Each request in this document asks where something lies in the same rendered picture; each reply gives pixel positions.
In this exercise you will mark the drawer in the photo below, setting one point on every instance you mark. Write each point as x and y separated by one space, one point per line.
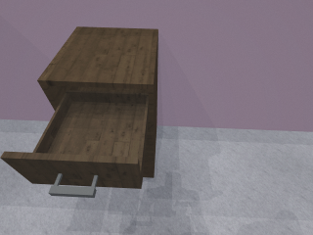
90 133

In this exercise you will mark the cabinet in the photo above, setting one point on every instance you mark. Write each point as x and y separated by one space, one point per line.
108 59

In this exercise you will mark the handle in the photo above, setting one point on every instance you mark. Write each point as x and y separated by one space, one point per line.
73 191

